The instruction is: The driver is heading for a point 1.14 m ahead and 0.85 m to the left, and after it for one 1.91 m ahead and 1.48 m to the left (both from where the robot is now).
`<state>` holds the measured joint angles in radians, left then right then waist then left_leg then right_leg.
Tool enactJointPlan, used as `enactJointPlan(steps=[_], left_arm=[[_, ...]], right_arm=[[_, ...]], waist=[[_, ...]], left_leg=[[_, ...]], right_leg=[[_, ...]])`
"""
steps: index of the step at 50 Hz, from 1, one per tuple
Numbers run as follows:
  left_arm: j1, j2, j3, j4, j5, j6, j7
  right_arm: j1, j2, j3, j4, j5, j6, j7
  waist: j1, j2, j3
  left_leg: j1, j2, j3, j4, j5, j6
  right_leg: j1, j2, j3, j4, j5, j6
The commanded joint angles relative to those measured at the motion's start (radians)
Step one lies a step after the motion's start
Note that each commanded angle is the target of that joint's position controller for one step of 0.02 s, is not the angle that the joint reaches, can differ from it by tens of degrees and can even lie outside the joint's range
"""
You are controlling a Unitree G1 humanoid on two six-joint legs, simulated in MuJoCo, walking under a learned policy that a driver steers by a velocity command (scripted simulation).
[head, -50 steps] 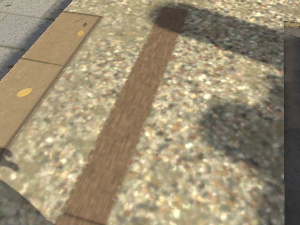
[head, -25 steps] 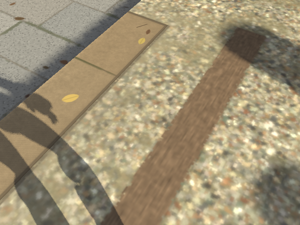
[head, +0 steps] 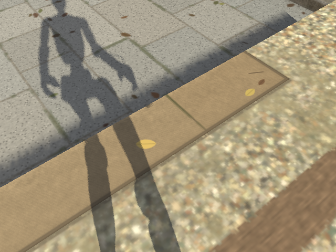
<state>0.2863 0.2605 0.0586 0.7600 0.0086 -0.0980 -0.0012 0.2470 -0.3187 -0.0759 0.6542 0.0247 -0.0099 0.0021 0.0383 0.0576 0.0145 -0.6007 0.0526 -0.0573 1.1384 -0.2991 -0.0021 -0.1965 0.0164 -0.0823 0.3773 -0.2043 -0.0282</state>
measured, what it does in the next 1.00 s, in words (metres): walks ahead, turning left: left foot, then right foot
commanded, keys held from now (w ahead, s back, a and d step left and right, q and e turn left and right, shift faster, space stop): w+q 1.00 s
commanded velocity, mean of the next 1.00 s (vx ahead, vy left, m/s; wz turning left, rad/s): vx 0.50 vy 0.00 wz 0.60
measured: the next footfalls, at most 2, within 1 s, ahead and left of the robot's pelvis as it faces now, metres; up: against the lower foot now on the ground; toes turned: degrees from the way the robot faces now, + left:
left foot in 0.30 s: +0.31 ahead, +0.16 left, +0.00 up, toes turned +13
right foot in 0.76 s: +0.63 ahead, +0.04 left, +0.00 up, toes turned +30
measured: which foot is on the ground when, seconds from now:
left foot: up 0.00-0.28, down 0.30-0.78, up 0.80-1.00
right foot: down 0.00-0.30, up 0.32-0.74, down 0.76-1.00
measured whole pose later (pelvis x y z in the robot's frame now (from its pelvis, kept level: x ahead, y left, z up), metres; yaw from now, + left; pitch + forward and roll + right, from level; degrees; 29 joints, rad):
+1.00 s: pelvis +0.55 +0.11 +0.00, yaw +35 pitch +2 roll -2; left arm 0.39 0.21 -0.02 0.83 0.06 -0.11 0.02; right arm 0.23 -0.23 -0.01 0.78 -0.08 -0.09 0.09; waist 0.06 0.03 -0.02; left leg -0.69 0.04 -0.04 1.09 -0.17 0.02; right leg -0.15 0.03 -0.11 0.30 -0.19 -0.05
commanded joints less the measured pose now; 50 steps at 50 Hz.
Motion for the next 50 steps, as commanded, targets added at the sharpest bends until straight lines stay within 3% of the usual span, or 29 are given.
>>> enactJointPlan(steps=[1,6,10,12,13,14,15,16,17,18,19,20,21,22,25,29,32,36,37,38,39,40,41,42,43,44,45,47,50], left_arm=[[-0.029,0.154,0.04,-0.039,0.0,-0.016,0.004],[-0.014,0.186,0.046,-0.003,-0.007,0.0,0.011],[0.029,0.219,0.055,0.03,-0.025,0.02,0.01],[0.023,0.248,0.064,0.033,-0.035,0.031,0.014],[0.02,0.265,0.069,0.033,-0.041,0.038,0.018],[0.007,0.269,0.07,0.03,-0.045,0.045,0.022],[0.011,0.242,0.059,0.023,-0.037,0.043,0.026],[0.092,0.104,0.014,-0.026,0.018,0.028,0.015],[0.056,0.118,0.0,-0.057,0.001,-0.01,0.002],[-0.074,0.197,0.023,-0.084,-0.044,-0.032,-0.008],[-0.109,0.186,0.017,-0.101,-0.048,-0.044,-0.008],[-0.102,0.178,0.016,-0.085,-0.024,-0.046,0.0],[-0.083,0.187,0.023,-0.078,-0.006,-0.038,0.004],[-0.067,0.187,0.026,-0.074,-0.002,-0.025,0.002],[-0.079,0.144,0.016,-0.075,0.009,0.0,0.004],[-0.244,0.093,-0.006,-0.113,0.005,0.0,-0.004],[-0.318,0.108,-0.004,-0.134,-0.014,-0.009,-0.017],[-0.28,0.158,0.022,-0.135,-0.02,-0.021,-0.026],[-0.156,0.085,-0.032,-0.101,0.068,-0.002,-0.012],[-0.034,0.145,-0.006,-0.076,0.052,0.0,-0.003],[0.128,0.217,0.014,-0.037,0.046,-0.009,0.001],[0.193,0.244,-0.002,-0.056,0.038,-0.008,-0.011],[0.197,0.174,-0.015,-0.029,0.054,-0.013,-0.012],[0.101,0.138,-0.029,-0.034,0.03,-0.015,-0.015],[0.028,0.076,-0.05,-0.051,0.019,-0.014,-0.008],[0.012,0.021,-0.07,-0.038,0.018,-0.018,0.003],[-0.019,-0.001,-0.077,-0.044,0.025,-0.02,0.019],[-0.034,0.02,-0.065,-0.04,0.037,-0.033,0.035],[0.036,0.081,-0.042,-0.006,0.071,-0.043,0.022]], right_arm=[[-0.042,-0.026,-0.005,-0.092,-0.005,-0.006,0.005],[-0.171,-0.003,0.008,-0.113,-0.003,-0.021,0.033],[-0.256,-0.007,0.008,-0.15,0.003,-0.023,0.055],[-0.231,-0.037,-0.008,-0.156,-0.004,-0.02,0.06],[-0.173,-0.063,-0.022,-0.147,-0.007,-0.015,0.058],[-0.04,-0.101,-0.047,-0.115,-0.006,-0.011,0.053],[0.137,-0.16,-0.08,-0.068,-0.002,-0.003,0.037],[0.172,-0.276,-0.099,-0.057,0.007,-0.001,0.018],[0.187,-0.259,-0.084,-0.095,0.003,-0.021,0.025],[0.169,-0.187,-0.062,-0.08,-0.007,-0.034,0.032],[0.121,-0.161,-0.053,-0.074,-0.006,-0.043,0.032],[0.05,-0.133,-0.042,-0.081,-0.006,-0.046,0.03],[0.0,-0.108,-0.033,-0.094,-0.015,-0.047,0.027],[-0.025,-0.1,-0.029,-0.102,-0.022,-0.047,0.023],[-0.015,-0.114,-0.033,-0.081,-0.017,-0.054,0.005],[0.039,-0.135,-0.04,-0.05,-0.008,-0.043,-0.014],[0.09,-0.144,-0.044,-0.023,-0.001,-0.038,-0.018],[0.099,-0.129,-0.043,-0.012,0.002,-0.031,-0.021],[0.071,-0.06,0.015,0.031,-0.174,-0.072,0.067],[0.052,-0.039,0.006,0.02,-0.151,-0.103,0.099],[0.143,0.048,0.03,0.029,-0.125,-0.128,0.113],[0.315,0.103,0.05,0.04,-0.125,-0.146,0.125],[0.119,-0.026,0.018,0.038,-0.112,-0.139,0.124],[0.073,-0.037,0.013,0.055,-0.107,-0.129,0.094],[0.089,-0.038,0.015,0.071,-0.104,-0.118,0.067],[0.077,-0.008,0.031,0.072,-0.12,-0.111,0.056],[0.044,0.011,0.041,0.069,-0.131,-0.103,0.059],[-0.003,0.026,0.045,0.069,-0.111,-0.094,0.072],[-0.06,0.039,0.054,0.072,-0.095,-0.096,0.095]], waist=[[-0.01,-0.138,0.008],[0.033,-0.118,0.037],[0.05,-0.119,0.07],[0.013,-0.145,0.037],[-0.027,-0.162,-0.006],[-0.107,-0.151,-0.075],[-0.194,-0.111,-0.16],[-0.116,0.169,-0.241],[-0.131,0.157,-0.43],[-0.171,0.052,-0.313],[-0.138,0.02,-0.192],[-0.087,-0.042,-0.123],[-0.047,-0.026,-0.09],[-0.023,-0.005,-0.079],[-0.012,-0.01,-0.057],[-0.073,0.01,-0.017],[-0.104,0.024,-0.011],[-0.07,0.065,-0.018],[0.032,0.039,0.016],[0.088,-0.015,-0.024],[0.105,-0.205,-0.253],[0.046,-0.432,-0.449],[0.11,-0.224,-0.15],[0.065,-0.178,-0.027],[0.023,-0.167,-0.04],[-0.005,-0.171,-0.055],[-0.02,-0.145,-0.052],[-0.02,-0.126,-0.05],[0.0,-0.102,-0.023]], left_leg=[[-0.152,0.059,-0.042,-0.085,0.086,-0.016],[-0.097,0.044,0.027,-0.352,0.308,-0.002],[-0.068,0.021,0.084,-0.477,0.263,0.039],[0.021,-0.032,0.135,-0.504,0.165,0.08],[0.108,-0.07,0.162,-0.509,0.115,0.104],[0.284,-0.112,0.178,-0.558,0.139,0.138],[0.573,-0.113,0.119,-0.597,0.186,0.18],[0.943,0.156,-0.339,-0.599,0.179,0.32],[1.059,0.291,-0.795,-0.786,-0.051,0.452],[0.984,0.258,-0.672,-0.838,-0.051,0.381],[0.835,0.221,-0.543,-0.845,0.017,0.346],[0.684,0.177,-0.44,-0.848,0.125,0.315],[0.569,0.144,-0.369,-0.864,0.227,0.302],[0.496,0.124,-0.34,-0.885,0.275,0.3],[0.374,0.091,-0.253,-0.907,0.389,0.305],[0.313,0.031,-0.189,-0.894,0.279,0.248],[0.324,0.046,-0.237,-0.864,0.19,0.226],[0.406,0.084,-0.356,-0.743,0.134,0.198],[0.346,0.118,-0.376,-0.722,0.28,0.173],[0.261,0.04,-0.356,-0.586,0.338,0.133],[0.148,-0.152,-0.228,-0.271,0.224,0.053],[-0.175,-0.282,-0.176,0.013,-0.314,0.001],[-0.409,-0.187,-0.137,0.187,-0.229,0.013],[-0.423,-0.111,-0.109,0.234,-0.098,0.024],[-0.333,-0.043,-0.095,0.192,-0.009,0.032],[-0.24,0.008,-0.1,0.133,0.057,0.042],[-0.175,0.031,-0.087,0.1,0.066,0.036],[-0.156,0.044,-0.063,0.009,0.063,0.023],[-0.196,0.054,-0.029,-0.107,0.235,0.014]], right_leg=[[0.107,-0.291,0.2,-0.215,0.175,-0.167],[0.143,-0.261,0.024,-0.216,0.262,-0.128],[0.235,-0.291,-0.04,-0.182,0.358,-0.104],[0.278,-0.295,-0.08,-0.078,0.665,-0.085],[0.288,-0.292,-0.098,0.025,0.837,-0.075],[0.249,-0.272,-0.124,0.2,0.911,-0.055],[0.076,-0.237,-0.137,0.449,0.778,-0.019],[-0.364,-0.1,-0.118,0.823,-0.116,0.04],[-0.55,0.018,0.123,1.019,-0.417,0.051],[-0.645,-0.04,0.18,1.03,-0.316,0.035],[-0.643,-0.077,0.166,0.954,-0.224,0.021],[-0.581,-0.114,0.166,0.87,-0.164,0.028],[-0.504,-0.136,0.17,0.805,-0.126,0.037],[-0.45,-0.143,0.17,0.777,-0.105,0.048],[-0.408,-0.127,0.138,0.652,-0.042,0.092],[-0.356,-0.074,0.13,0.336,0.215,0.11],[-0.288,-0.037,0.144,0.209,0.289,0.103],[-0.214,-0.029,0.17,0.138,0.156,0.056],[-0.117,-0.065,0.149,0.214,0.215,0.023],[0.076,-0.055,0.126,0.203,0.157,-0.008],[0.431,-0.182,0.289,0.209,0.205,-0.177],[0.746,-0.399,0.765,0.045,0.038,-0.405],[0.567,-0.372,0.82,-0.085,-0.309,-0.291],[0.358,-0.362,0.714,-0.121,-0.476,-0.224],[0.221,-0.358,0.633,-0.152,-0.4,-0.216],[0.14,-0.333,0.534,-0.176,-0.235,-0.2],[0.088,-0.32,0.461,-0.21,-0.12,-0.19],[0.086,-0.295,0.322,-0.254,0.007,-0.192],[0.118,-0.291,0.157,-0.288,0.232,-0.226]])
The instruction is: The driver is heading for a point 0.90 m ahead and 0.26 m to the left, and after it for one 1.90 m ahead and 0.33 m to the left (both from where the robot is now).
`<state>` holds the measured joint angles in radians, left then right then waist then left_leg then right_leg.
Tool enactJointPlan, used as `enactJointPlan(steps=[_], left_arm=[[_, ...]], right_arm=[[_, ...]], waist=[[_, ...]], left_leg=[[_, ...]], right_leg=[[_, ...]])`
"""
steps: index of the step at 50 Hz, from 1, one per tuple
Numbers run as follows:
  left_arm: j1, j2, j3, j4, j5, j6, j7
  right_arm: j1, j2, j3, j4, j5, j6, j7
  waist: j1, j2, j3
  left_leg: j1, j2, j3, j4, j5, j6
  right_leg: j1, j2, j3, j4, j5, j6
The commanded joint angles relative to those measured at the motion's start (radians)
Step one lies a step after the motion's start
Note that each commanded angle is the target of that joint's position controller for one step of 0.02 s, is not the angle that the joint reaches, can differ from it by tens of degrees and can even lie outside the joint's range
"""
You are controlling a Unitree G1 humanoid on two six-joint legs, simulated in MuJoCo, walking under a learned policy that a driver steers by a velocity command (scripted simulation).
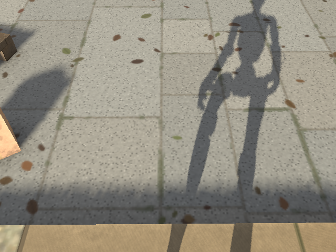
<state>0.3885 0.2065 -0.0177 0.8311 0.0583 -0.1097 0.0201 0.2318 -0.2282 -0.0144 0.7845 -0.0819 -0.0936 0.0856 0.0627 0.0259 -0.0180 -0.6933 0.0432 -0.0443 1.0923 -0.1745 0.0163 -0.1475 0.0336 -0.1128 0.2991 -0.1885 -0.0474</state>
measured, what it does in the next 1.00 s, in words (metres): walks ahead, turning left: left foot, then right foot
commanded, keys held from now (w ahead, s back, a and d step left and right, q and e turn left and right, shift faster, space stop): w+q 0.62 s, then w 0.38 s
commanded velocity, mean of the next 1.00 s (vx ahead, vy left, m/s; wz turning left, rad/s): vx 0.50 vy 0.00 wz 0.48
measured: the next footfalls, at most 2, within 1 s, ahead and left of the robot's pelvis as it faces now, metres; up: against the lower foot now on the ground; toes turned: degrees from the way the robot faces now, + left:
left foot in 0.32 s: +0.33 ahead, +0.17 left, +0.00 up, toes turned +13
right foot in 0.68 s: +0.56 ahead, +0.01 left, +0.00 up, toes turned +26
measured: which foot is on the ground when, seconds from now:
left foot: up 0.00-0.30, down 0.32-0.70, up 0.72-1.00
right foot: down 0.00-0.32, up 0.34-0.66, down 0.68-1.00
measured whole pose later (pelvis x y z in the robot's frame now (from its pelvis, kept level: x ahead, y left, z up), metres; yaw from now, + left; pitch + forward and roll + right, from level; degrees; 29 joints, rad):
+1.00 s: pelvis +0.56 +0.16 -0.04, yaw +28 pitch +4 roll -2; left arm 0.52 0.22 -0.04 0.91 0.08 -0.13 -0.01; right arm 0.12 -0.24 0.02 0.69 -0.12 -0.08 0.08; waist 0.12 0.02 -0.08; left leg -0.69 0.06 -0.01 0.97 -0.06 -0.01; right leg -0.22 0.00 -0.05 0.70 -0.54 -0.03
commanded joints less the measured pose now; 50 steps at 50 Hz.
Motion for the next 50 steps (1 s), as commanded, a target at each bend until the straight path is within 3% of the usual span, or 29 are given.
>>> enactJointPlan(steps=[1,6,11,14,16,17,18,19,20,21,22,24,27,30,31,34,35,36,37,38,39,41,43,45,46,47,48,49,50], left_arm=[[-0.041,0.137,0.036,-0.064,0.028,-0.031,-0.006],[0.065,0.135,0.033,0.003,0.029,-0.026,-0.035],[0.133,0.174,0.048,0.066,0.019,-0.014,-0.041],[0.131,0.234,0.072,0.085,0.025,-0.004,-0.037],[0.109,0.26,0.077,0.08,0.048,-0.006,-0.043],[0.192,0.155,0.038,0.057,0.074,-0.016,-0.048],[0.143,0.101,0.005,0.035,0.084,-0.022,-0.093],[-0.134,0.126,0.023,-0.022,0.011,-0.018,-0.112],[-0.248,0.129,0.026,-0.064,-0.003,-0.025,-0.098],[-0.218,0.171,0.035,-0.064,0.027,-0.025,-0.071],[-0.174,0.144,0.029,-0.059,0.047,-0.021,-0.049],[-0.124,0.083,0.007,-0.062,0.042,0.008,-0.025],[-0.139,0.085,-0.003,-0.075,0.013,0.033,-0.021],[-0.261,0.049,-0.024,-0.122,-0.006,0.022,-0.04],[-0.154,0.071,-0.016,-0.096,0.019,0.008,-0.043],[0.277,0.222,0.053,0.006,0.034,-0.034,-0.024],[0.497,0.265,0.07,0.06,0.037,-0.047,-0.014],[0.358,0.305,0.047,0.003,0.009,-0.044,-0.051],[0.192,0.287,0.051,-0.041,0.007,-0.046,-0.074],[0.049,0.181,0.029,-0.063,-0.025,-0.041,-0.069],[-0.039,0.083,-0.004,-0.082,-0.031,-0.033,-0.066],[-0.169,0.022,-0.03,-0.091,0.008,-0.023,-0.036],[-0.114,0.066,-0.015,-0.047,0.0,-0.03,-0.008],[-0.021,0.143,0.001,0.003,-0.001,-0.034,-0.015],[0.013,0.166,0.006,0.018,0.041,-0.028,-0.029],[-0.05,0.2,0.015,-0.015,0.043,-0.028,-0.041],[-0.082,0.216,0.019,-0.043,0.034,-0.031,-0.044],[0.028,0.174,0.013,0.003,0.025,-0.048,-0.026],[0.113,0.169,0.015,0.032,-0.001,-0.053,-0.013]], right_arm=[[-0.059,-0.046,-0.005,-0.056,0.015,-0.01,0.016],[-0.165,-0.036,0.0,-0.075,0.022,0.018,0.025],[-0.255,-0.057,-0.009,-0.11,0.022,0.027,0.015],[-0.23,-0.108,-0.032,-0.121,0.035,0.022,0.0],[-0.056,-0.187,-0.069,-0.079,0.058,0.001,-0.029],[0.186,-0.213,-0.086,-0.011,0.058,0.002,-0.057],[0.399,-0.241,-0.09,0.06,0.037,0.014,-0.074],[0.514,-0.225,-0.093,0.12,0.012,-0.003,-0.069],[0.394,-0.246,-0.105,0.109,0.023,-0.026,-0.069],[0.267,-0.173,-0.079,0.1,0.041,-0.034,-0.063],[0.178,-0.099,-0.048,0.082,0.055,-0.039,-0.053],[0.033,-0.057,-0.021,0.031,0.045,-0.04,-0.036],[-0.047,-0.154,-0.042,-0.011,0.023,-0.051,-0.018],[0.09,-0.206,-0.062,0.003,-0.004,-0.026,0.006],[0.035,-0.195,-0.057,-0.03,-0.035,-0.027,0.008],[-0.135,-0.158,-0.042,-0.136,-0.005,-0.053,-0.004],[-0.119,-0.075,-0.026,-0.147,0.002,-0.063,0.004],[0.184,0.058,0.001,-0.07,0.003,-0.064,0.01],[0.26,-0.018,-0.019,-0.065,0.017,-0.05,0.006],[0.177,-0.095,-0.029,-0.058,-0.001,-0.03,-0.019],[0.084,-0.119,-0.027,-0.066,-0.023,-0.009,-0.049],[0.048,-0.055,0.011,-0.076,-0.043,0.007,-0.065],[-0.021,-0.034,0.021,-0.098,-0.019,0.009,-0.04],[-0.085,-0.039,0.028,-0.108,-0.009,0.006,-0.005],[-0.01,-0.037,0.031,-0.08,-0.028,0.0,0.012],[0.025,-0.07,0.016,-0.087,-0.034,-0.001,0.02],[0.006,-0.104,0.006,-0.107,-0.034,0.0,0.014],[-0.114,-0.107,0.014,-0.15,-0.034,0.002,-0.004],[-0.205,-0.105,0.013,-0.182,-0.046,0.011,-0.021]], waist=[[-0.02,-0.063,0.016],[0.007,-0.085,0.06],[0.014,-0.097,0.103],[-0.039,-0.137,0.08],[-0.122,-0.128,-0.025],[-0.151,-0.016,-0.28],[-0.245,0.107,-0.428],[-0.347,-0.012,-0.234],[-0.3,0.014,-0.016],[-0.216,0.034,-0.014],[-0.133,0.04,0.005],[-0.026,0.028,0.025],[-0.006,0.002,0.051],[-0.074,0.035,0.051],[-0.024,0.029,0.024],[0.184,-0.087,-0.018],[0.26,-0.221,-0.086],[0.031,-0.293,-0.187],[-0.032,-0.261,-0.077],[-0.031,-0.158,0.023],[-0.04,-0.022,-0.018],[-0.089,-0.032,-0.028],[-0.064,-0.053,-0.007],[-0.032,-0.062,0.019],[-0.04,-0.092,0.009],[-0.084,-0.081,0.02],[-0.094,-0.065,0.017],[-0.014,-0.071,0.02],[0.039,-0.101,0.047]], left_leg=[[-0.115,0.064,-0.03,-0.106,0.158,-0.005],[-0.055,0.043,0.042,-0.303,0.311,0.014],[-0.035,-0.001,0.083,-0.452,0.171,0.052],[0.132,-0.086,0.138,-0.495,0.032,0.09],[0.514,-0.161,0.149,-0.5,0.165,0.165],[1.095,-0.031,-0.084,-0.357,0.294,0.333],[1.356,0.204,-0.528,-0.575,0.311,0.489],[1.269,0.216,-0.571,-0.716,0.182,0.391],[1.031,0.202,-0.487,-0.751,0.103,0.326],[0.833,0.167,-0.429,-0.776,0.072,0.315],[0.651,0.139,-0.377,-0.809,0.072,0.312],[0.38,0.123,-0.354,-0.897,0.02,0.314],[0.132,0.029,-0.219,-0.934,-0.054,0.249],[0.058,-0.009,-0.21,-0.864,-0.027,0.233],[-0.025,-0.01,-0.204,-0.748,0.02,0.207],[-0.151,-0.08,-0.218,-0.338,0.224,0.135],[-0.152,-0.208,-0.15,0.072,0.06,0.081],[-0.201,-0.246,-0.128,0.392,-0.461,0.042],[-0.376,-0.184,-0.139,0.552,-0.451,0.034],[-0.444,-0.078,-0.163,0.599,-0.305,0.026],[-0.387,-0.042,-0.16,0.544,-0.198,0.011],[-0.233,0.025,-0.15,0.355,-0.094,-0.039],[-0.15,0.048,-0.043,0.125,-0.136,-0.072],[0.061,0.037,0.051,-0.102,-0.123,-0.076],[0.227,0.013,0.074,0.06,0.096,-0.043],[0.253,-0.008,0.088,0.034,0.121,-0.022],[0.317,-0.029,0.125,-0.007,0.09,-0.01],[0.085,0.058,-0.043,-0.187,0.271,-0.026],[-0.117,0.048,-0.012,-0.322,0.189,-0.021]], right_leg=[[0.087,-0.307,0.141,-0.209,0.291,-0.209],[0.114,-0.286,-0.027,-0.175,0.449,-0.173],[0.302,-0.325,-0.072,-0.127,0.58,-0.148],[0.341,-0.339,-0.122,0.005,0.969,-0.123],[0.159,-0.292,-0.163,0.27,1.08,-0.065],[-0.243,-0.237,-0.134,0.592,0.844,0.05],[-0.496,-0.054,-0.051,0.873,-0.268,0.112],[-0.698,-0.012,0.136,1.025,-0.338,0.072],[-0.789,-0.078,0.203,1.055,-0.298,0.053],[-0.671,-0.116,0.225,0.986,-0.25,0.037],[-0.561,-0.135,0.225,0.926,-0.208,0.019],[-0.402,-0.143,0.205,0.836,-0.226,0.024],[-0.211,-0.101,0.115,0.55,-0.119,0.067],[-0.066,-0.034,0.083,0.4,0.206,0.094],[0.06,-0.04,0.101,0.572,0.355,0.088],[0.384,-0.013,0.071,0.523,0.097,0.046],[0.469,-0.115,0.225,0.363,0.127,-0.096],[0.429,-0.401,0.628,0.269,0.607,-0.401],[0.3,-0.506,0.925,0.114,0.351,-0.486],[0.117,-0.514,0.931,0.073,-0.075,-0.425],[-0.009,-0.451,0.834,0.092,-0.187,-0.378],[-0.175,-0.335,0.622,0.071,-0.077,-0.324],[-0.217,-0.245,0.412,0.036,-0.052,-0.26],[-0.334,-0.183,0.262,0.046,-0.086,-0.198],[-0.45,-0.166,0.225,0.099,-0.076,-0.186],[-0.473,-0.167,0.203,0.132,-0.067,-0.189],[-0.482,-0.177,0.197,0.163,-0.062,-0.189],[-0.171,-0.212,0.277,0.244,-0.171,-0.157],[0.072,-0.244,0.338,0.318,-0.178,-0.162]])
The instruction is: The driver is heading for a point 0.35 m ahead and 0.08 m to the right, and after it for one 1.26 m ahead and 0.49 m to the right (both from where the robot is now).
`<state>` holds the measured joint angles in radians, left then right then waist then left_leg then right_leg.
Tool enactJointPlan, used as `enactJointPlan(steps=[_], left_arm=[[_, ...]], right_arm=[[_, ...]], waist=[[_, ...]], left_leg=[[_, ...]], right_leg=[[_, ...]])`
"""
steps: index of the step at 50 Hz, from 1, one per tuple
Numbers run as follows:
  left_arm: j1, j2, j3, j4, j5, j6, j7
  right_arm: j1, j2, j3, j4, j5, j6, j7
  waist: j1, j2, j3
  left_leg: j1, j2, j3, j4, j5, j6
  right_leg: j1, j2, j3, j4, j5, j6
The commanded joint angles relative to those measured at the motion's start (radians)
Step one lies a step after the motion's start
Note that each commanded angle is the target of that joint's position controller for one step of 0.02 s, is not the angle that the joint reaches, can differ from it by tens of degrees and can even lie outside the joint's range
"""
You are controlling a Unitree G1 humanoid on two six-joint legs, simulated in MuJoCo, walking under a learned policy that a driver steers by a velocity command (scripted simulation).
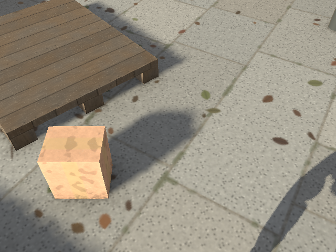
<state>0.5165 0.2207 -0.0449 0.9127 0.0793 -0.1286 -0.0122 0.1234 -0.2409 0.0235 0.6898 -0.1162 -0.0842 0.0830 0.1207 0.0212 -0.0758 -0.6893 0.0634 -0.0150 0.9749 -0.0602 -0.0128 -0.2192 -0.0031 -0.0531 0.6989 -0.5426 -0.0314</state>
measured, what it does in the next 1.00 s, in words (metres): goes down, turning right: left foot, then right foot 0.14 m lower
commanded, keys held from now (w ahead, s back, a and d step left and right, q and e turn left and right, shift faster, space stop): w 0.08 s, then no key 0.08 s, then e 0.84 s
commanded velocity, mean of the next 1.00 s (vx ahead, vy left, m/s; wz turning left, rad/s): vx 0.16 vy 0.00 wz -0.33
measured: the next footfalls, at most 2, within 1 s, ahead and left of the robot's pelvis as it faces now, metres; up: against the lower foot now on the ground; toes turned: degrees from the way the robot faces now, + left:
left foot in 0.02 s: +0.13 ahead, +0.13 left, +0.00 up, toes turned +3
right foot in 0.40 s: +0.39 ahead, -0.08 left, -0.14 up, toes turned +0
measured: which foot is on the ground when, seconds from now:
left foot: up 0.00-0.00, down 0.02-0.38, up 0.40-0.98, down 1.00-1.00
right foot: down 0.00-0.10, up 0.12-0.38, down 0.40-1.00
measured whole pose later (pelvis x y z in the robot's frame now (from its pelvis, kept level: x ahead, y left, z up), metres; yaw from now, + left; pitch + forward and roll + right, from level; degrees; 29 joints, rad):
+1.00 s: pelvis +0.40 +0.01 -0.12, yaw -25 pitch +2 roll +0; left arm 0.22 0.29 0.09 0.62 -0.02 0.06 0.05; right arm 0.04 -0.28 -0.09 0.71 0.00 -0.05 -0.02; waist 0.03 0.00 -0.01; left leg -0.37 -0.05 -0.15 0.51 -0.15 -0.04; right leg -0.28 0.23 0.36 0.60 -0.31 -0.06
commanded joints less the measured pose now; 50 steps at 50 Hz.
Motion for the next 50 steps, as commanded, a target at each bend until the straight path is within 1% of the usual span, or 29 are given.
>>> enactJointPlan(steps=[1,2,3,4,5,6,7,8,9,10,12,14,16,18,20,21,22,23,25,26,27,28,30,32,35,44,48,49,50], left_arm=[[0.049,0.145,0.045,-0.024,-0.025,-0.03,0.021],[0.143,0.144,0.05,-0.003,-0.032,-0.02,0.03],[0.335,0.057,0.032,0.043,-0.012,-0.009,0.025],[0.312,0.05,0.021,0.044,0.003,-0.001,0.011],[0.114,0.039,0.013,-0.023,0.017,0.001,-0.006],[-0.148,0.035,0.003,-0.118,0.03,0.003,-0.025],[-0.404,0.113,0.036,-0.214,0.02,-0.012,-0.037],[-0.36,0.198,0.093,-0.169,-0.153,-0.018,-0.02],[-0.347,0.171,0.078,-0.185,-0.167,-0.014,-0.015],[-0.368,0.15,0.084,-0.177,-0.162,-0.003,-0.006],[-0.306,0.096,0.082,-0.179,-0.133,0.029,0.003],[-0.132,-0.001,0.074,-0.102,-0.089,0.053,-0.02],[-0.064,0.038,0.087,-0.096,-0.117,0.089,-0.025],[-0.092,0.087,0.104,-0.097,-0.11,0.112,-0.022],[0.095,0.11,0.125,-0.033,-0.076,0.099,-0.036],[0.13,0.138,0.119,-0.023,-0.055,0.079,-0.037],[-0.064,0.218,0.116,-0.106,-0.031,0.053,-0.026],[-0.161,0.23,0.136,-0.162,-0.053,0.052,-0.01],[-0.219,0.204,0.138,-0.202,-0.076,0.079,0.01],[-0.247,0.281,0.16,-0.204,-0.081,0.085,0.028],[-0.315,0.289,0.166,-0.231,-0.069,0.102,0.044],[-0.326,0.226,0.151,-0.238,-0.062,0.117,0.046],[-0.316,0.204,0.145,-0.25,-0.09,0.124,0.053],[-0.271,0.229,0.159,-0.243,-0.116,0.136,0.075],[-0.271,0.206,0.164,-0.258,-0.111,0.166,0.099],[-0.294,0.192,0.17,-0.323,-0.094,0.181,0.082],[-0.344,0.199,0.167,-0.363,-0.103,0.181,0.064],[-0.345,0.189,0.163,-0.366,-0.111,0.178,0.06],[-0.271,0.137,0.15,-0.352,-0.1,0.175,0.051]], right_arm=[[-0.138,-0.083,-0.025,-0.104,-0.001,0.001,-0.03],[-0.194,-0.076,-0.024,-0.108,0.004,-0.005,-0.027],[-0.224,-0.152,-0.058,-0.12,0.031,-0.025,-0.039],[-0.148,-0.157,-0.073,-0.116,0.047,-0.034,-0.054],[0.117,-0.166,-0.085,-0.073,0.053,-0.038,-0.083],[0.462,-0.103,-0.073,-0.015,0.047,-0.035,-0.123],[0.587,-0.121,-0.065,0.03,0.042,-0.037,-0.135],[0.469,-0.208,-0.119,0.122,0.248,-0.009,-0.126],[0.405,-0.19,-0.113,0.111,0.251,0.006,-0.128],[0.324,-0.14,-0.101,0.089,0.209,0.0,-0.119],[0.017,-0.075,-0.087,0.023,0.163,-0.01,-0.123],[-0.084,-0.073,-0.095,0.024,0.152,-0.015,-0.137],[-0.162,-0.055,-0.088,0.024,0.169,-0.02,-0.134],[-0.113,-0.005,-0.085,0.057,0.192,-0.014,-0.14],[-0.06,-0.046,-0.101,0.099,0.165,0.003,-0.151],[0.001,-0.008,-0.098,0.089,0.124,0.009,-0.147],[0.2,-0.015,-0.09,0.033,0.109,0.007,-0.141],[0.25,-0.076,-0.091,0.062,0.11,-0.002,-0.138],[0.119,-0.122,-0.098,0.038,0.104,0.015,-0.148],[0.127,-0.111,-0.094,0.005,0.114,0.032,-0.152],[0.136,-0.105,-0.085,-0.012,0.131,0.049,-0.153],[0.107,-0.126,-0.092,-0.001,0.136,0.07,-0.159],[0.019,-0.124,-0.109,0.002,0.119,0.094,-0.172],[-0.051,-0.096,-0.112,-0.024,0.102,0.096,-0.173],[-0.111,-0.061,-0.112,-0.04,0.115,0.082,-0.155],[-0.196,-0.093,-0.119,-0.058,0.115,0.035,-0.12],[-0.113,-0.124,-0.135,-0.037,0.127,0.019,-0.103],[-0.072,-0.136,-0.143,-0.025,0.126,0.017,-0.101],[-0.043,-0.176,-0.152,-0.026,0.112,0.022,-0.102]], waist=[[0.017,-0.1,0.11],[0.087,-0.093,0.116],[0.14,0.018,0.004],[0.077,0.008,-0.019],[-0.103,0.065,-0.091],[-0.373,0.132,-0.186],[-0.449,0.156,-0.069],[-0.349,0.21,0.076],[-0.282,0.15,0.086],[-0.251,0.015,0.127],[-0.099,0.025,0.193],[-0.01,0.068,0.057],[0.043,0.096,0.048],[0.026,0.018,0.088],[0.128,-0.157,0.034],[0.096,-0.286,0.028],[-0.106,-0.495,0.029],[-0.108,-0.424,-0.028],[-0.115,-0.016,-0.166],[-0.168,-0.133,-0.133],[-0.18,-0.161,-0.214],[-0.157,-0.117,-0.237],[-0.138,-0.023,-0.151],[-0.11,-0.043,-0.113],[-0.092,-0.102,-0.072],[-0.072,-0.158,0.007],[-0.123,-0.172,0.006],[-0.144,-0.146,0.01],[-0.12,-0.011,-0.048]], left_leg=[[-0.168,0.011,-0.008,-0.259,-0.025,0.013],[-0.248,0.015,-0.003,-0.352,0.07,0.009],[-0.124,0.009,0.002,-0.365,0.018,0.075],[0.119,0.045,-0.071,-0.385,0.025,0.157],[0.715,0.099,-0.159,-0.4,-0.006,0.261],[1.151,0.172,-0.363,-0.396,-0.256,0.291],[1.086,0.174,-0.455,-0.338,-0.332,0.254],[0.966,0.202,-0.406,-0.358,-0.033,0.229],[0.878,0.224,-0.463,-0.374,-0.09,0.239],[0.709,0.219,-0.424,-0.422,-0.202,0.226],[0.245,0.129,-0.186,-0.444,-0.374,0.161],[-0.054,0.045,0.037,-0.418,-0.372,0.129],[-0.009,0.052,0.081,-0.325,-0.346,0.103],[0.172,0.05,0.11,-0.124,-0.328,0.064],[0.226,-0.079,0.195,0.437,-0.482,0.045],[0.064,-0.133,0.159,0.676,-0.697,0.038],[-0.133,-0.119,-0.048,0.65,-0.593,0.052],[-0.242,-0.098,-0.089,0.649,-0.51,0.037],[-0.155,-0.046,-0.12,0.552,-0.276,0.015],[-0.166,-0.029,-0.158,0.458,-0.251,-0.022],[-0.167,-0.011,-0.209,0.411,-0.284,-0.074],[-0.107,-0.01,-0.224,0.339,-0.308,-0.1],[-0.081,-0.035,-0.19,0.22,-0.289,-0.103],[-0.073,-0.058,-0.176,0.121,-0.188,-0.101],[-0.062,-0.083,-0.165,0.024,-0.11,-0.09],[0.068,-0.106,-0.163,-0.21,-0.16,-0.066],[0.332,-0.126,-0.131,-0.462,-0.132,-0.039],[0.447,-0.098,-0.123,-0.585,0.002,-0.019],[0.622,0.062,-0.245,-0.598,0.126,0.047]], right_leg=[[0.239,-0.235,0.329,-0.03,0.23,-0.193],[0.356,-0.216,0.334,0.05,0.179,-0.203],[0.361,-0.104,0.225,0.176,0.26,-0.162],[0.142,-0.035,0.113,0.251,0.296,-0.095],[-0.348,0.066,-0.063,0.403,0.358,-0.013],[-0.779,0.058,-0.015,0.672,0.056,0.013],[-0.951,0.012,0.118,0.664,0.029,-0.014],[-0.952,-0.055,0.201,0.601,-0.017,0.028],[-0.949,-0.068,0.17,0.555,0.015,0.037],[-0.862,-0.065,0.154,0.441,0.078,0.029],[-0.505,-0.034,0.09,0.087,0.496,0.051],[0.063,0.026,0.048,0.016,1.037,0.054],[0.13,0.006,0.079,-0.016,1.038,0.08],[0.067,-0.049,0.104,-0.241,1.075,0.079],[0.24,-0.084,0.127,-0.455,1.193,-0.039],[0.366,-0.091,0.122,-0.292,1.372,-0.03],[0.429,-0.19,0.344,-0.156,1.588,-0.06],[0.486,-0.25,0.435,-0.143,1.645,-0.083],[0.351,-0.237,0.521,-0.226,1.322,-0.056],[0.244,-0.282,0.619,-0.212,1.389,-0.116],[0.27,-0.351,0.739,-0.234,1.266,-0.219],[0.223,-0.303,0.73,-0.248,1.052,-0.245],[0.114,-0.2,0.626,-0.258,0.876,-0.181],[0.086,-0.138,0.571,-0.265,0.79,-0.102],[0.084,-0.078,0.537,-0.281,0.677,-0.031],[0.062,-0.064,0.632,-0.262,0.602,-0.136],[-0.014,-0.023,0.674,-0.226,0.611,-0.134],[-0.062,0.016,0.654,-0.192,0.498,-0.102],[-0.158,0.095,0.56,-0.044,0.134,-0.047]])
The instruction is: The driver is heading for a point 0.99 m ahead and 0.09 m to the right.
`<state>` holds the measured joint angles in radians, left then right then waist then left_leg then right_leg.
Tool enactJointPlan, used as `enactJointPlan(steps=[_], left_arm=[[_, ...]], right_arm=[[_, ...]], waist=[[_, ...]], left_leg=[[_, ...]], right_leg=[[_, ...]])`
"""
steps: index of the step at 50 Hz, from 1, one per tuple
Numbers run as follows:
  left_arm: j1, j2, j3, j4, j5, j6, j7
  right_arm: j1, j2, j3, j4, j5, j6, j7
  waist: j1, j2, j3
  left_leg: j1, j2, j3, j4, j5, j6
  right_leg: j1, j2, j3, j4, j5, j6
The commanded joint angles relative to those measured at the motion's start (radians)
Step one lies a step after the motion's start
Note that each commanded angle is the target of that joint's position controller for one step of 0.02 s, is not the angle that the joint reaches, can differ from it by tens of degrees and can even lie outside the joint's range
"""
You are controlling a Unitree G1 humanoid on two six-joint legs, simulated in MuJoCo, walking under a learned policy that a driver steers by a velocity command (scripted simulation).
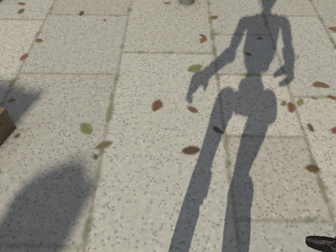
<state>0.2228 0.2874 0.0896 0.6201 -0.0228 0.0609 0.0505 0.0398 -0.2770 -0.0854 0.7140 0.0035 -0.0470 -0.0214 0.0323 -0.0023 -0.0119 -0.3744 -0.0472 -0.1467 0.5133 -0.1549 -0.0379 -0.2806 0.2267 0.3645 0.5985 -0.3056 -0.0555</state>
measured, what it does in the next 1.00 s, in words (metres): walks ahead, turning right: right foot, then left foot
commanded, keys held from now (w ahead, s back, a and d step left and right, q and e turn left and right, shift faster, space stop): e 0.08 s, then w+e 0.26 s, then w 0.66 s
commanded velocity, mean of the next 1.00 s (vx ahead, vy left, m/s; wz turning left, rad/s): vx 0.35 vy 0.00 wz -0.33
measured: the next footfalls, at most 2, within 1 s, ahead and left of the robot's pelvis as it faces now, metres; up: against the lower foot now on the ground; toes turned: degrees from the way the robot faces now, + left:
right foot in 0.48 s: +0.07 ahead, -0.14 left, +0.00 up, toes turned -17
left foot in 0.94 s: +0.48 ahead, -0.05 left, +0.00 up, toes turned -17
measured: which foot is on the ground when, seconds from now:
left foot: down 0.00-0.48, up 0.50-0.92, down 0.94-1.00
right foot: down 0.00-0.00, up 0.02-0.46, down 0.48-0.96, up 0.98-1.00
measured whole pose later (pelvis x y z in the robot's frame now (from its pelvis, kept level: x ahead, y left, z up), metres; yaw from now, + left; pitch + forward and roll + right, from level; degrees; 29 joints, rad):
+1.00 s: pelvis +0.30 -0.09 -0.01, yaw -18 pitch +3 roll +1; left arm 0.43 0.27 0.06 0.84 -0.01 -0.04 0.01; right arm 0.01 -0.27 -0.04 0.72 0.01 -0.10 0.06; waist 0.05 -0.01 0.04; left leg -0.53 -0.04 0.06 0.59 -0.12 0.08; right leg -0.06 0.02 0.08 0.83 -0.52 -0.02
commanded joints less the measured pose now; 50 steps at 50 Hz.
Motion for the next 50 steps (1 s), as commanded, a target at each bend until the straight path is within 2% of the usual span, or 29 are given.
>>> enactJointPlan(steps=[1,2,3,4,5,7,8,11,16,20,21,23,24,25,26,27,28,29,30,33,38,42,44,45,46,47,48,49,50], left_arm=[[0.133,0.056,0.012,-0.044,0.014,-0.017,-0.013],[0.094,0.141,0.039,-0.086,-0.001,-0.029,-0.017],[0.058,0.207,0.056,-0.066,0.0,-0.028,-0.015],[0.043,0.209,0.061,-0.047,-0.003,-0.015,-0.012],[0.056,0.187,0.056,-0.033,0.001,0.002,-0.011],[0.06,0.126,0.035,-0.046,0.005,0.007,-0.026],[0.043,0.108,0.027,-0.054,0.002,0.002,-0.03],[-0.027,0.091,0.015,-0.081,0.005,-0.023,-0.038],[-0.04,0.07,0.002,-0.081,0.013,-0.049,-0.053],[-0.01,0.062,-0.003,-0.061,0.012,-0.058,-0.061],[0.023,0.058,-0.002,-0.047,0.011,-0.062,-0.063],[0.132,0.065,0.007,0.006,0.01,-0.067,-0.06],[0.23,0.099,0.02,0.028,0.005,-0.07,-0.054],[0.294,0.245,0.047,0.014,0.011,-0.075,-0.045],[0.309,0.243,0.047,0.008,0.02,-0.093,-0.052],[0.263,0.185,0.028,0.001,0.025,-0.11,-0.057],[0.212,0.145,0.014,-0.004,0.026,-0.12,-0.058],[0.167,0.123,0.004,-0.01,0.022,-0.122,-0.059],[0.137,0.114,-0.001,-0.014,0.023,-0.122,-0.057],[0.145,0.115,-0.001,0.013,0.021,-0.127,-0.044],[0.198,0.119,0.002,0.08,0.012,-0.133,-0.033],[0.237,0.132,0.009,0.134,0.002,-0.136,-0.034],[0.235,0.144,0.015,0.15,-0.001,-0.129,-0.031],[0.227,0.154,0.017,0.152,0.0,-0.124,-0.03],[0.218,0.163,0.018,0.154,0.003,-0.117,-0.027],[0.205,0.15,0.01,0.152,0.009,-0.11,-0.025],[0.217,0.115,-0.007,0.132,0.028,-0.108,-0.022],[0.382,-0.024,-0.045,0.14,0.017,-0.124,-0.041],[0.287,0.095,-0.02,0.152,-0.007,-0.143,-0.045]], right_arm=[[0.073,-0.191,-0.048,-0.074,-0.03,0.003,-0.001],[0.117,-0.198,-0.056,-0.05,-0.041,0.011,0.008],[0.076,-0.146,-0.046,-0.069,-0.03,0.013,0.009],[0.031,-0.104,-0.033,-0.078,-0.022,0.023,0.005],[0.015,-0.084,-0.023,-0.087,-0.013,0.031,0.0],[0.01,-0.108,-0.023,-0.077,-0.011,0.041,-0.013],[0.031,-0.112,-0.025,-0.072,-0.012,0.042,-0.019],[0.117,-0.141,-0.034,-0.047,-0.007,0.028,-0.024],[0.136,-0.178,-0.048,-0.024,0.007,-0.004,-0.004],[0.153,-0.187,-0.048,0.005,0.027,-0.011,0.025],[0.147,-0.184,-0.044,0.014,0.033,-0.007,0.031],[0.155,-0.141,-0.027,0.029,0.031,0.0,0.039],[0.131,-0.073,-0.001,0.022,0.01,-0.005,0.046],[0.103,-0.008,0.024,-0.04,-0.025,-0.025,0.057],[0.058,-0.102,-0.002,-0.049,0.008,-0.044,0.052],[0.042,-0.153,-0.015,-0.05,0.033,-0.052,0.053],[0.056,-0.146,-0.014,-0.032,0.032,-0.053,0.054],[0.065,-0.138,-0.012,-0.015,0.014,-0.052,0.053],[0.077,-0.138,-0.015,-0.005,0.001,-0.05,0.054],[0.068,-0.094,-0.002,0.005,-0.003,-0.042,0.057],[-0.087,-0.047,0.024,-0.042,0.011,-0.041,0.063],[-0.166,-0.059,0.027,-0.078,0.018,-0.052,0.085],[-0.143,-0.078,0.022,-0.078,0.014,-0.057,0.092],[-0.102,-0.096,0.014,-0.069,0.009,-0.058,0.091],[-0.022,-0.122,0.001,-0.05,0.006,-0.057,0.084],[0.14,-0.157,-0.017,-0.007,0.006,-0.053,0.075],[0.33,-0.223,-0.031,0.026,-0.006,-0.048,0.063],[0.393,-0.265,-0.04,0.056,0.0,-0.05,0.073],[0.372,-0.171,-0.015,0.054,0.021,-0.049,0.07]], waist=[[0.006,0.208,-0.152],[-0.007,0.312,-0.163],[-0.019,0.221,-0.119],[-0.016,0.167,-0.092],[-0.011,0.136,-0.093],[-0.008,0.166,-0.057],[-0.026,0.18,-0.052],[-0.076,0.168,-0.051],[-0.076,0.148,-0.029],[-0.059,0.139,-0.008],[-0.034,0.125,-0.006],[0.016,0.069,-0.023],[0.06,-0.019,-0.051],[0.058,-0.313,-0.079],[0.091,-0.259,-0.054],[0.07,-0.188,0.017],[0.04,-0.159,0.049],[0.019,-0.125,0.057],[-0.003,-0.117,0.058],[-0.015,-0.083,0.027],[0.025,-0.094,0.074],[0.036,-0.092,0.12],[0.015,-0.098,0.1],[-0.008,-0.115,0.065],[-0.052,-0.133,0.0],[-0.132,-0.12,-0.103],[-0.193,-0.011,-0.261],[-0.102,0.285,-0.44],[-0.156,0.205,-0.381]], left_leg=[[0.437,0.368,-0.298,-0.076,0.514,0.204],[0.385,0.479,-0.474,-0.132,0.458,0.333],[0.328,0.424,-0.391,-0.138,0.322,0.319],[0.273,0.345,-0.275,-0.14,0.197,0.266],[0.237,0.294,-0.206,-0.168,0.032,0.229],[0.168,0.246,-0.131,-0.243,-0.142,0.206],[0.177,0.234,-0.103,-0.265,-0.197,0.2],[0.244,0.285,-0.115,-0.311,-0.288,0.222],[0.208,0.335,-0.044,-0.351,-0.273,0.225],[0.117,0.328,0.025,-0.341,-0.261,0.22],[0.096,0.319,0.046,-0.313,-0.276,0.212],[-0.011,0.265,0.111,-0.182,-0.3,0.175],[-0.13,0.203,0.194,0.029,-0.258,0.119],[-0.421,0.071,0.288,0.431,-0.374,0.033],[-0.577,0.067,0.153,0.607,-0.406,0.047],[-0.619,0.118,0.104,0.648,-0.309,0.076],[-0.612,0.144,0.099,0.631,-0.202,0.087],[-0.578,0.159,0.097,0.59,-0.131,0.083],[-0.525,0.169,0.098,0.542,-0.072,0.076],[-0.461,0.144,0.129,0.457,0.072,0.037],[-0.329,0.097,0.157,0.152,0.278,0.029],[-0.285,0.076,0.154,0.025,0.261,0.071],[-0.252,0.065,0.159,-0.004,0.183,0.102],[-0.186,0.039,0.18,-0.001,0.131,0.12],[-0.064,0.002,0.214,0.004,0.093,0.143],[0.17,-0.006,0.222,0.008,0.119,0.178],[0.521,0.185,-0.002,0.055,0.161,0.248],[0.85,0.422,-0.535,-0.075,-0.175,0.42],[0.806,0.397,-0.612,-0.198,-0.318,0.377]], right_leg=[[-0.252,0.016,-0.013,0.301,-0.437,0.041],[-0.374,-0.026,-0.074,0.489,-0.437,0.084],[-0.394,-0.097,-0.113,0.588,-0.327,0.112],[-0.388,-0.123,-0.134,0.616,-0.232,0.122],[-0.374,-0.141,-0.165,0.642,-0.163,0.128],[-0.37,-0.167,-0.268,0.632,-0.058,0.13],[-0.381,-0.181,-0.303,0.588,-0.035,0.13],[-0.421,-0.236,-0.314,0.471,-0.015,0.125],[-0.323,-0.287,-0.344,0.265,0.003,0.081],[-0.124,-0.269,-0.391,0.08,-0.042,0.034],[-0.053,-0.255,-0.412,-0.008,-0.005,0.016],[0.176,-0.2,-0.447,-0.126,0.022,-0.014],[0.34,-0.285,-0.309,-0.176,-0.01,-0.045],[0.502,-0.543,0.131,-0.286,-0.066,-0.165],[0.446,-0.625,0.32,-0.38,-0.224,-0.282],[0.407,-0.593,0.254,-0.394,-0.261,-0.257],[0.368,-0.547,0.159,-0.393,-0.193,-0.222],[0.331,-0.512,0.079,-0.401,-0.075,-0.195],[0.296,-0.483,0.006,-0.413,0.069,-0.172],[0.283,-0.442,-0.131,-0.427,0.356,-0.15],[0.211,-0.395,-0.257,-0.453,0.373,-0.119],[0.265,-0.445,-0.247,-0.439,0.367,-0.122],[0.339,-0.466,-0.249,-0.378,0.503,-0.107],[0.367,-0.465,-0.252,-0.318,0.675,-0.097],[0.379,-0.45,-0.266,-0.212,0.883,-0.083],[0.315,-0.407,-0.3,-0.024,0.975,-0.056],[0.08,-0.353,-0.317,0.293,0.667,-0.024],[-0.294,-0.15,-0.267,0.658,-0.21,0.039],[-0.399,-0.177,-0.168,0.747,-0.261,0.024]])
